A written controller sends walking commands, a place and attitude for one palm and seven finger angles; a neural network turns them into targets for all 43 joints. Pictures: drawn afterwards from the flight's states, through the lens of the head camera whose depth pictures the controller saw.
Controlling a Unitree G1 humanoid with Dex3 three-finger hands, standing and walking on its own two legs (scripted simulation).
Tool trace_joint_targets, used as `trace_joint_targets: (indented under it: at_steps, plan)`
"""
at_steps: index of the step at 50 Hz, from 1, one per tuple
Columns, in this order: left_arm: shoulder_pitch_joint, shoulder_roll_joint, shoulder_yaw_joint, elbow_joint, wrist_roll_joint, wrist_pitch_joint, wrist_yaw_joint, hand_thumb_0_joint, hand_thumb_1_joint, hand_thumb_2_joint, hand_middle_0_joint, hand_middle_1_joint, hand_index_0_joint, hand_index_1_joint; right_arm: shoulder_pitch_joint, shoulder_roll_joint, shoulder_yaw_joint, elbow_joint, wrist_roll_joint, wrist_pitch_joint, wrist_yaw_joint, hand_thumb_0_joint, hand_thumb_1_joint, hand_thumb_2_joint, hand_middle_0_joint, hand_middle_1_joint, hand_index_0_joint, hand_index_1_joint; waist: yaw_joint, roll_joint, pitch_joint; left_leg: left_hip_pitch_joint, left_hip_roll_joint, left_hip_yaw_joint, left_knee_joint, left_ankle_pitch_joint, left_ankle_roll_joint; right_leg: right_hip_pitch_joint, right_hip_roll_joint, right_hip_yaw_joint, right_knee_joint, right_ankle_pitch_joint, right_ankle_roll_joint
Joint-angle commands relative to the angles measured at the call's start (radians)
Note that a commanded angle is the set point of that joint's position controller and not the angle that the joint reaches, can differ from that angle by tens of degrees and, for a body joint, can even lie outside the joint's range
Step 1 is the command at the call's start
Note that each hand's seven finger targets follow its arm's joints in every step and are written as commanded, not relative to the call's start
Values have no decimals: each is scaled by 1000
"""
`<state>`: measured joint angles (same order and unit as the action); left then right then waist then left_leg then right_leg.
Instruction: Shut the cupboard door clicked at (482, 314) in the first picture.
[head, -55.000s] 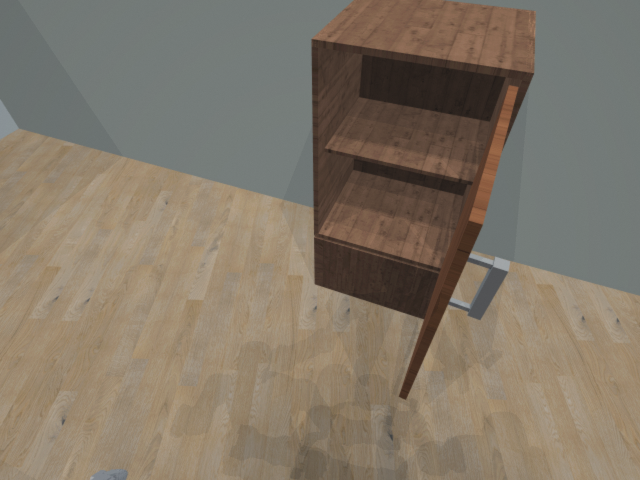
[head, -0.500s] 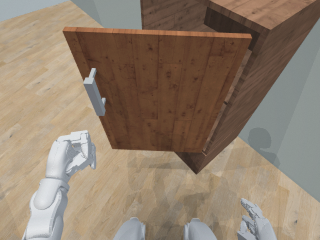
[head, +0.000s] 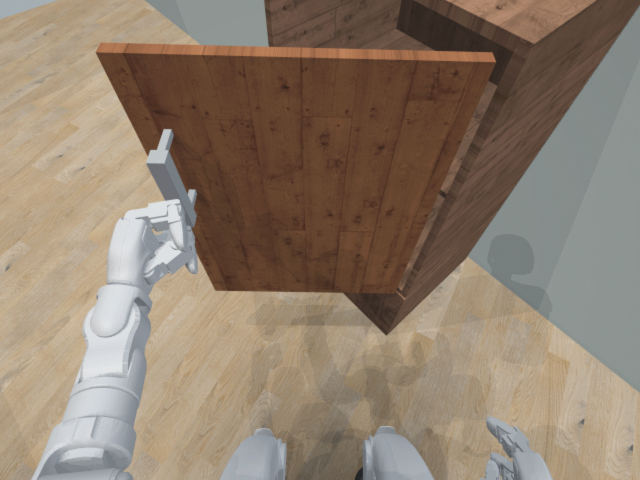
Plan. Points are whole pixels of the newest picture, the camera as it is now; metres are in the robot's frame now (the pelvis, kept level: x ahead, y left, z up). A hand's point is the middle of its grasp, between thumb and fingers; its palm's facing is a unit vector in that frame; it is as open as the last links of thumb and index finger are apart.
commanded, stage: bring the fist close to the handle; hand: left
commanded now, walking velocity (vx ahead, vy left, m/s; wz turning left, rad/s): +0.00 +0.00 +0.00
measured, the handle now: (177, 180) +0.49 +0.21 +0.05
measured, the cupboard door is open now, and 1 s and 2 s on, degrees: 47 44 31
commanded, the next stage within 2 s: push the door shut along its arc in 0.46 s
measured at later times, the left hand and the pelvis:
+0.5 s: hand (188, 239) +0.39 +0.18 +0.05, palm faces +0.00 -1.00 -0.04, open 3.1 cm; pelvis +0.00 +0.00 +0.00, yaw +0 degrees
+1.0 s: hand (190, 213) +0.43 +0.18 +0.05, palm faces -0.10 -0.99 -0.03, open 3.1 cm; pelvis -0.01 +0.00 -0.01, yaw +0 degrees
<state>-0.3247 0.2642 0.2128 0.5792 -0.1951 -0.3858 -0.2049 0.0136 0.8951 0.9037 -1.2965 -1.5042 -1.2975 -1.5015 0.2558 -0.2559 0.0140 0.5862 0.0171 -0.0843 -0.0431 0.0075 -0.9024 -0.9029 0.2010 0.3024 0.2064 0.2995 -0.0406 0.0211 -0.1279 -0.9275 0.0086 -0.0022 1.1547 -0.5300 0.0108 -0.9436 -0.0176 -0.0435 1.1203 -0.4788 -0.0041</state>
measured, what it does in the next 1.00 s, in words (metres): stands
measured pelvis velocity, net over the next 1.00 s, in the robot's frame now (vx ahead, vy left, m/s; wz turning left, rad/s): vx -0.01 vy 0.00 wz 0.00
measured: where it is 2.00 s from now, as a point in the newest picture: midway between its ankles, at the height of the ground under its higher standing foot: outside the picture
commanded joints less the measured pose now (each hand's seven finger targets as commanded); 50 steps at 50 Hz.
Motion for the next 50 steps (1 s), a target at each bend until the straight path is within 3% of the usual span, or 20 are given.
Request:
trace_joint_targets:
  at_steps: [1,3,5,8,10,17,18,20,22,24,26,29,34,37,40,42,43,48,50]
  plan:
    - [-349,190,72,-161,-13,-84,5,0,900,900,-1300,-1500,-1300,-1500,63,-148,-60,-98,-3,-29,-7,0,-900,-900,200,300,200,300,-10,27,-409,183,-8,-21,-162,327,0,258,21,21,-123,311,-20]
    - [-368,169,60,-117,-12,-84,4,0,900,900,-1300,-1500,-1300,-1500,70,-146,-60,-94,-4,-24,-2,0,-900,-900,200,300,200,300,-19,18,-390,168,-9,-17,-161,315,0,255,20,21,-130,308,-17]
    - [-316,190,88,-93,-15,-86,2,0,900,900,-1300,-1500,-1300,-1500,80,-151,-64,-104,-3,-20,1,0,-900,-900,200,300,200,300,-1,-5,-398,158,-13,-13,-166,328,4,286,25,22,-134,323,-20]
    - [-292,171,78,-93,-13,-88,0,0,900,900,-1300,-1500,-1300,-1500,81,-147,-67,-107,-3,-8,8,0,-900,-900,200,300,200,300,-3,-16,-393,158,-11,-5,-173,330,4,292,22,23,-140,337,-16]
    - [-303,207,109,-87,-17,-96,4,0,900,900,-1300,-1500,-1300,-1500,85,-151,-67,-109,-1,-3,6,0,-900,-900,200,300,200,300,-2,-35,-369,129,-14,-4,-177,302,7,303,24,27,-148,313,-17]
    - [-376,225,112,-103,-9,-141,0,0,900,900,-1300,-1500,-1300,-1500,75,-147,-66,-92,-5,-2,-2,0,-900,-900,200,300,200,300,-15,6,-372,139,-13,-1,-176,261,8,282,21,38,-153,274,-16]
    - [-391,203,92,-103,-12,-143,-6,0,900,900,-1300,-1500,-1300,-1500,72,-145,-65,-88,-5,-4,-2,0,-900,-900,200,300,200,300,-22,11,-372,140,-14,1,-173,250,10,273,21,40,-155,265,-14]
    - [-387,218,101,-87,-14,-143,-14,0,900,900,-1300,-1500,-1300,-1500,81,-151,-67,-88,-5,-7,-5,0,-900,-900,200,300,200,300,-20,0,-378,142,-14,-6,-172,257,11,276,24,37,-154,264,-16]
    - [-400,186,71,-86,-17,-137,-23,0,900,900,-1300,-1500,-1300,-1500,74,-148,-66,-83,-3,-9,-4,0,-900,-900,200,300,200,300,-23,33,-384,159,-13,-6,-174,259,7,262,21,35,-152,268,-16]
    - [-387,207,91,-43,-19,-124,-27,0,900,900,-1300,-1500,-1300,-1500,79,-155,-67,-81,-1,-5,-5,0,-900,-900,200,300,200,300,-22,-12,-364,143,-10,-11,-177,244,7,259,22,31,-157,251,-16]
    - [-424,214,93,-42,-21,-119,-28,0,900,900,-1300,-1500,-1300,-1500,75,-155,-66,-80,0,-5,-8,0,-900,-900,200,300,200,300,-29,-7,-366,137,-12,-9,-169,245,11,255,20,37,-157,256,-14]
    - [-401,215,98,-49,-18,-119,-27,0,900,900,-1300,-1500,-1300,-1500,76,-153,-65,-89,-1,-3,-3,0,-900,-900,200,300,200,300,-14,8,-388,158,-12,-12,-175,264,7,266,22,29,-150,268,-18]
    - [-546,267,110,12,-5,-129,-56,0,900,900,-1300,-1500,-1300,-1500,79,-156,-59,-70,0,1,-12,0,-900,-900,200,300,200,300,-46,-1,-363,121,-11,-16,-154,229,11,235,21,41,-147,242,-14]
    - [-612,254,83,38,-6,-128,-86,0,900,900,-1300,-1500,-1300,-1500,87,-158,-57,-62,1,-4,-13,0,-900,-900,200,300,200,300,-49,67,-400,173,-10,-27,-149,266,6,202,22,33,-131,261,-23]
    - [-608,274,102,95,-18,-117,-111,0,900,900,-1300,-1500,-1300,-1500,103,-168,-58,-65,2,-1,-12,0,-900,-900,200,300,200,300,-52,30,-414,164,-11,-31,-140,295,9,206,27,28,-124,285,-23]
    - [-654,286,102,113,-13,-111,-124,0,900,900,-1300,-1500,-1300,-1500,107,-170,-59,-57,4,3,-9,0,-900,-900,200,300,200,300,-53,43,-420,167,-6,-36,-136,290,5,184,24,27,-118,276,-23]
    - [-690,265,79,127,-11,-108,-128,0,900,900,-1300,-1500,-1300,-1500,109,-168,-58,-55,5,5,-8,0,-900,-900,200,300,200,300,-70,35,-408,167,-6,-39,-137,273,7,165,25,23,-121,256,-21]
    - [-796,280,70,192,1,-114,-153,0,900,900,-1300,-1500,-1300,-1500,131,-178,-59,-38,5,7,-7,0,-900,-900,200,300,200,300,-95,32,-417,148,-7,-43,-120,240,13,129,26,27,-121,219,-21]
    - [-818,320,89,215,6,-115,-163,0,900,900,-1300,-1500,-1300,-1500,144,-185,-58,-38,4,9,-8,0,-900,-900,200,300,200,300,-92,51,-429,155,-8,-51,-116,250,13,117,32,22,-111,216,-28]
